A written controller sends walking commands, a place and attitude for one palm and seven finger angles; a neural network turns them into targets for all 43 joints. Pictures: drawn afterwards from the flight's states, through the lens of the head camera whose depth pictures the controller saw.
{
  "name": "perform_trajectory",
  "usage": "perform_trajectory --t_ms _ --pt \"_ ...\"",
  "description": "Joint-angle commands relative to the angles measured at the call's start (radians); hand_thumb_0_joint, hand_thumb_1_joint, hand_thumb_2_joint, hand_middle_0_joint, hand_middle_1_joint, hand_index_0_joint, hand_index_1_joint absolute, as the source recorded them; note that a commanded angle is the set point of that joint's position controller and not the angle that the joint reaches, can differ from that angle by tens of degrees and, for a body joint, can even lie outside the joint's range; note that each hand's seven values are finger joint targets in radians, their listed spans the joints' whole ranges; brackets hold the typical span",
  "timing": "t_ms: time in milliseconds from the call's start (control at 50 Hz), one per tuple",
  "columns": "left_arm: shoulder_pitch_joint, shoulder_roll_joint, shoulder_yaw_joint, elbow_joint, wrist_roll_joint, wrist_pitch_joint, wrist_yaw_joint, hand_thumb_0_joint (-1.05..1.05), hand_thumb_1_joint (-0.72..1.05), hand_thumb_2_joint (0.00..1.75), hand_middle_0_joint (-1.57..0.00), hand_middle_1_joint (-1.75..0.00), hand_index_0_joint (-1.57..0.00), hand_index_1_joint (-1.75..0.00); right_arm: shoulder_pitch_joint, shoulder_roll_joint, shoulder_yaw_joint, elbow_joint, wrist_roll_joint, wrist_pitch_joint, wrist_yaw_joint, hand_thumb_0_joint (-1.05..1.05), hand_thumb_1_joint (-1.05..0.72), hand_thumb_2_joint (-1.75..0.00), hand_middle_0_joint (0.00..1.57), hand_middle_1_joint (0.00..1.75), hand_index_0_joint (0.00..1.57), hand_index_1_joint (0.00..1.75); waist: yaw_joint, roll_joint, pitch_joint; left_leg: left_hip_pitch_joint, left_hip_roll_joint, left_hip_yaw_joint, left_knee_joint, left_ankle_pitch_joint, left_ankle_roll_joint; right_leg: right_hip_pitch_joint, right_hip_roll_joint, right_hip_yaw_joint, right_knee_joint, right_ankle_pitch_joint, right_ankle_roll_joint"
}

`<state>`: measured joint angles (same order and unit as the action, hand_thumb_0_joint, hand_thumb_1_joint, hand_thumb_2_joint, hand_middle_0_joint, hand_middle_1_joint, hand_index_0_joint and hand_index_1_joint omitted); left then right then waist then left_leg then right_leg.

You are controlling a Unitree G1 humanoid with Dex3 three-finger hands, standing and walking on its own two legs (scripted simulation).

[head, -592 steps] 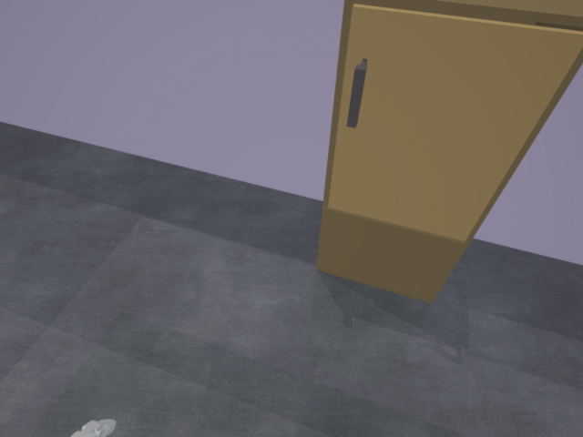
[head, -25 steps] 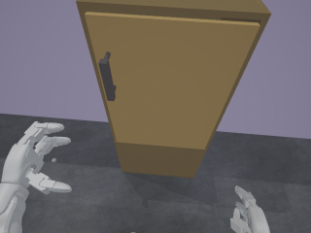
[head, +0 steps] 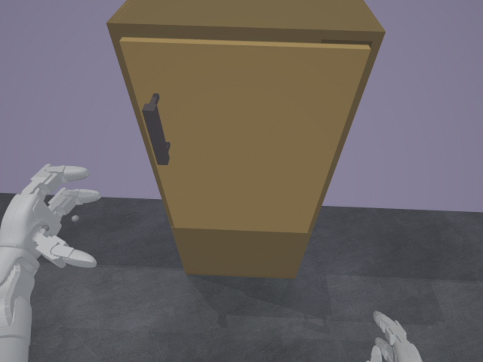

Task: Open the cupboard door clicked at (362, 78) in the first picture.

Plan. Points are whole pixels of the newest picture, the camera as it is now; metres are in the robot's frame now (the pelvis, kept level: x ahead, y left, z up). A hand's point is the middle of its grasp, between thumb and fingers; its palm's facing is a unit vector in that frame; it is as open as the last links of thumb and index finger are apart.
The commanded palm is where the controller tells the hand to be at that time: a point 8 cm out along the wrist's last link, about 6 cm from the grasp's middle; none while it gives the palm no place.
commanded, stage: raise the hand with hooked fingers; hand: left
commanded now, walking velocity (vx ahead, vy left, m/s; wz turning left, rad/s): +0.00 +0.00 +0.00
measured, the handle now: (159, 130) +0.53 +0.21 +0.09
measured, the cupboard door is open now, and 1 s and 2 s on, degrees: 0 0 0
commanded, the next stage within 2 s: move the hooked fingers beside the handle in 0.30 s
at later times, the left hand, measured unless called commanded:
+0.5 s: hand (72, 221) +0.29 +0.28 +0.10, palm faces +0.09 -1.00 -0.03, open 14.0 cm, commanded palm +0.27 +0.32 +0.11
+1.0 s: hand (89, 190) +0.35 +0.28 +0.10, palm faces +0.08 -1.00 -0.01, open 14.0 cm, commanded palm +0.33 +0.33 +0.10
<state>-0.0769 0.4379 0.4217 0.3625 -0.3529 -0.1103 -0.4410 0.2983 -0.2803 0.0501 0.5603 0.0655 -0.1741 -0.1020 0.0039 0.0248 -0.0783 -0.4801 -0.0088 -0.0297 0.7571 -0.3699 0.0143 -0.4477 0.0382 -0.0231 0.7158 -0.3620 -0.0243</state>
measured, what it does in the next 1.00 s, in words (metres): stands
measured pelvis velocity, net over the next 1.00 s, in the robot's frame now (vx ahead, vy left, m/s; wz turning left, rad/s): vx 0.00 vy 0.00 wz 0.00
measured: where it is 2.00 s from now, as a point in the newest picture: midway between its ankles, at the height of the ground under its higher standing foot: outside the picture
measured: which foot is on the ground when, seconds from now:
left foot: down 0.00-1.00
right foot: down 0.00-1.00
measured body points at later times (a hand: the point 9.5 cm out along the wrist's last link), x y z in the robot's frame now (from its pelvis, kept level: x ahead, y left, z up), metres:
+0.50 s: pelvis +0.00 +0.00 +0.00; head +0.02 +0.00 +0.45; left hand +0.28 +0.33 +0.11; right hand +0.17 -0.24 -0.07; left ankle +0.01 +0.11 -0.71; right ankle +0.00 -0.11 -0.71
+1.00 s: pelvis +0.00 +0.00 +0.00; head +0.04 +0.00 +0.45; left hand +0.34 +0.33 +0.10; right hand +0.12 -0.26 -0.09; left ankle +0.01 +0.11 -0.71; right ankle +0.00 -0.11 -0.71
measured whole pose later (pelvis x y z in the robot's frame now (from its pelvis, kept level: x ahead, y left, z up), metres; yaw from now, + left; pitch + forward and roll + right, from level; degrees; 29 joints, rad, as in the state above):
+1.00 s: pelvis +0.00 +0.00 +0.00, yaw +0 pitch +8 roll -1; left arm -0.34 0.49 0.44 0.67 -0.29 -0.17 -0.45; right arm 0.32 -0.28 0.05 0.60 0.06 -0.12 -0.10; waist -0.02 0.01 -0.07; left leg -0.53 -0.01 -0.03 0.77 -0.37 0.01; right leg -0.50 0.04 -0.02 0.73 -0.37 -0.03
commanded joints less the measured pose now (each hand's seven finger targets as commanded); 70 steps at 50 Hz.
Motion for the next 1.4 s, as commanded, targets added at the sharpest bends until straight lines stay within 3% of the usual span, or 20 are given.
perform_trajectory --t_ms 0,80,140,200,240,360,440,500,580,680,720,860,920,1000,1040,1060,1140,1260,1320,1380 --pt "-0.227 0.253 0.101 -0.227 -0.019 -0.082 0.015 0.00 -0.50 0.30 -0.30 -1.20 -0.30 -1.20 -0.081 -0.126 -0.060 -0.161 -0.001 -0.056 -0.006 0.00 -0.90 -0.90 0.20 0.30 0.20 0.30 0.016 0.045 -0.190 0.094 -0.007 0.001 -0.112 0.197 0.018 0.085 -0.017 0.014 -0.107 0.191 -0.002" --pt "-0.248 0.248 0.089 -0.241 -0.004 -0.101 0.027 0.00 -0.50 0.30 -0.30 -1.20 -0.30 -1.20 -0.082 -0.122 -0.057 -0.151 -0.001 -0.060 -0.012 0.00 -0.90 -0.90 0.20 0.30 0.20 0.30 0.007 0.087 -0.175 0.111 -0.006 0.000 -0.120 0.181 0.018 0.067 -0.014 0.012 -0.111 0.170 -0.004" --pt "-0.263 0.260 0.092 -0.244 -0.008 -0.104 0.023 0.00 -0.50 0.30 -0.30 -1.20 -0.30 -1.20 -0.081 -0.126 -0.056 -0.146 -0.003 -0.064 -0.019 0.00 -0.90 -0.90 0.20 0.30 0.20 0.30 0.006 0.053 -0.172 0.107 -0.004 -0.005 -0.124 0.165 0.018 0.083 -0.015 0.014 -0.117 0.152 -0.005" --pt "-0.248 0.251 0.090 -0.225 -0.006 -0.096 0.014 0.00 -0.50 0.30 -0.30 -1.20 -0.30 -1.20 -0.085 -0.123 -0.053 -0.146 -0.001 -0.068 -0.021 0.00 -0.90 -0.90 0.20 0.30 0.20 0.30 0.009 0.077 -0.173 0.119 -0.004 -0.009 -0.131 0.175 0.015 0.070 -0.013 0.002 -0.113 0.165 -0.005" --pt "-0.240 0.243 0.081 -0.202 -0.014 -0.087 0.008 0.00 -0.50 0.30 -0.30 -1.20 -0.30 -1.20 -0.084 -0.127 -0.052 -0.144 -0.002 -0.068 -0.023 0.00 -0.90 -0.90 0.20 0.30 0.20 0.30 0.009 0.032 -0.153 0.103 -0.004 -0.011 -0.129 0.166 0.016 0.079 -0.014 0.006 -0.120 0.155 -0.006" --pt "-0.247 0.241 0.084 -0.210 -0.015 -0.085 -0.001 0.00 -0.50 0.30 -0.30 -1.20 -0.30 -1.20 -0.085 -0.126 -0.054 -0.147 -0.002 -0.072 -0.020 0.00 -0.90 -0.90 0.20 0.30 0.20 0.30 0.010 0.039 -0.190 0.123 -0.006 -0.006 -0.118 0.215 0.016 0.084 -0.013 0.005 -0.106 0.218 -0.004" --pt "-0.348 0.246 0.064 -0.190 -0.005 -0.089 0.003 0.00 -0.50 0.30 -0.30 -1.20 -0.30 -1.20 -0.077 -0.130 -0.052 -0.130 -0.002 -0.067 -0.026 0.00 -0.90 -0.90 0.20 0.30 0.20 0.30 -0.010 0.039 -0.158 0.114 -0.005 -0.013 -0.115 0.194 0.015 0.061 -0.014 0.005 -0.108 0.196 -0.006" --pt "-0.384 0.219 0.031 -0.173 0.009 -0.096 0.005 0.00 -0.50 0.30 -0.30 -1.20 -0.30 -1.20 -0.072 -0.127 -0.055 -0.127 -0.001 -0.070 -0.027 0.00 -0.90 -0.90 0.20 0.30 0.20 0.30 -0.013 0.078 -0.195 0.144 -0.005 -0.016 -0.116 0.198 0.013 0.039 -0.014 -0.002 -0.100 0.193 -0.006" --pt "-0.418 0.246 0.046 -0.112 0.021 -0.094 0.018 0.00 -0.50 0.30 -0.30 -1.20 -0.30 -1.20 -0.062 -0.132 -0.055 -0.117 -0.003 -0.060 -0.027 0.00 -0.90 -0.90 0.20 0.30 0.20 0.30 -0.011 0.035 -0.195 0.127 -0.005 -0.019 -0.114 0.199 0.014 0.047 -0.015 0.001 -0.100 0.200 -0.006" --pt "-0.435 0.325 0.115 -0.029 0.032 -0.098 0.022 0.00 -0.50 0.30 -0.30 -1.20 -0.30 -1.20 -0.054 -0.135 -0.054 -0.116 -0.006 -0.033 -0.020 0.00 -0.90 -0.90 0.20 0.30 0.20 0.30 0.004 0.044 -0.220 0.086 -0.007 -0.005 -0.105 0.229 0.013 0.088 -0.018 0.011 -0.088 0.246 -0.006" --pt "-0.459 0.306 0.096 -0.038 0.032 -0.113 0.016 0.00 -0.50 0.30 -0.30 -1.20 -0.30 -1.20 -0.050 -0.132 -0.056 -0.121 -0.005 -0.028 -0.015 0.00 -0.90 -0.90 0.20 0.30 0.20 0.30 0.002 0.070 -0.239 0.103 -0.008 -0.003 -0.101 0.254 0.013 0.087 -0.016 0.011 -0.082 0.272 -0.007" --pt "-0.492 0.323 0.104 0.065 0.025 -0.117 -0.005 0.00 -0.50 0.30 -0.30 -1.20 -0.30 -1.20 -0.014 -0.146 -0.064 -0.112 -0.002 -0.004 -0.011 0.00 -0.90 -0.90 0.20 0.30 0.20 0.30 -0.014 0.022 -0.231 0.065 -0.006 0.007 -0.085 0.245 0.019 0.074 -0.013 0.021 -0.078 0.294 -0.001" --pt "-0.607 0.339 0.088 0.096 0.042 -0.128 -0.011 0.00 -0.50 0.30 -0.30 -1.20 -0.30 -1.20 0.002 -0.150 -0.067 -0.100 -0.003 0.008 -0.012 0.00 -0.90 -0.90 0.20 0.30 0.20 0.30 -0.035 0.033 -0.235 0.056 -0.006 0.004 -0.082 0.217 0.021 0.047 -0.013 0.022 -0.078 0.256 0.002" --pt "-0.644 0.365 0.102 0.105 0.047 -0.166 -0.020 0.00 -0.50 0.30 -0.30 -1.20 -0.30 -1.20 0.019 -0.147 -0.069 -0.094 -0.005 0.021 -0.010 0.00 -0.90 -0.90 0.20 0.30 0.20 0.30 -0.028 0.086 -0.300 0.084 -0.005 0.006 -0.067 0.270 0.020 0.067 -0.010 0.029 -0.061 0.307 -0.004" --pt "-0.669 0.340 0.074 0.124 0.042 -0.175 -0.024 0.00 -0.50 0.30 -0.30 -1.20 -0.30 -1.20 0.027 -0.149 -0.069 -0.092 -0.007 0.026 -0.008 0.00 -0.90 -0.90 0.20 0.30 0.20 0.30 -0.036 0.058 -0.296 0.079 -0.004 0.004 -0.062 0.278 0.022 0.066 -0.007 0.025 -0.057 0.310 -0.006" --pt "-0.663 0.379 0.114 0.175 0.045 -0.171 -0.024 0.00 -0.50 0.30 -0.30 -1.20 -0.30 -1.20 0.032 -0.154 -0.072 -0.086 -0.005 0.030 -0.008 0.00 -0.90 -0.90 0.20 0.30 0.20 0.30 -0.034 0.037 -0.285 0.062 -0.001 0.005 -0.062 0.259 0.023 0.057 -0.005 0.027 -0.060 0.300 -0.002" --pt "-0.693 0.399 0.114 0.237 0.052 -0.165 -0.035 0.00 -0.50 0.30 -0.30 -1.20 -0.30 -1.20 0.044 -0.158 -0.070 -0.092 -0.006 0.047 -0.004 0.00 -0.90 -0.90 0.20 0.30 0.20 0.30 -0.025 0.061 -0.282 0.029 -0.007 0.009 -0.060 0.259 0.022 0.068 -0.009 0.029 -0.051 0.302 -0.008" --pt "-0.764 0.426 0.122 0.276 0.066 -0.197 -0.040 0.00 -0.50 0.30 -0.30 -1.20 -0.30 -1.20 0.072 -0.165 -0.077 -0.088 -0.008 0.065 0.001 0.00 -0.90 -0.90 0.20 0.30 0.20 0.30 -0.038 0.068 -0.327 0.052 0.002 0.006 -0.041 0.290 0.021 0.031 0.000 0.026 -0.035 0.317 -0.007" --pt "-0.815 0.424 0.106 0.354 0.077 -0.197 -0.040 0.00 -0.50 0.30 -0.30 -1.20 -0.30 -1.20 0.082 -0.170 -0.075 -0.078 -0.008 0.076 0.003 0.00 -0.90 -0.90 0.20 0.30 0.20 0.30 -0.053 0.050 -0.279 0.020 0.005 -0.001 -0.043 0.238 0.021 -0.017 0.002 0.018 -0.037 0.257 -0.006" --pt "-0.882 0.447 0.103 0.383 0.091 -0.206 -0.039 0.00 -0.50 0.30 -0.30 -1.20 -0.30 -1.20 0.094 -0.174 -0.075 -0.072 -0.010 0.084 0.004 0.00 -0.90 -0.90 0.20 0.30 0.20 0.30 -0.060 0.066 -0.303 0.019 0.005 -0.005 -0.036 0.232 0.021 -0.030 0.000 0.019 -0.031 0.242 -0.007"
